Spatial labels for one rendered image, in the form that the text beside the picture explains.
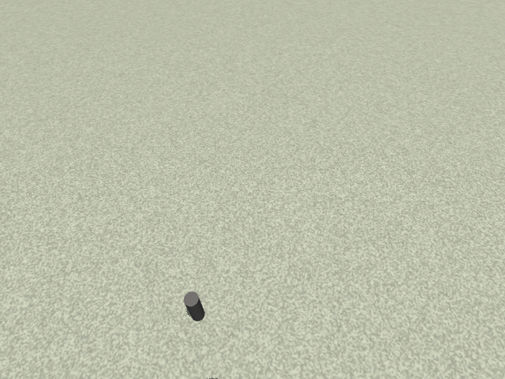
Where can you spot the can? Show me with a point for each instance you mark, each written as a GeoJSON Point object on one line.
{"type": "Point", "coordinates": [194, 306]}

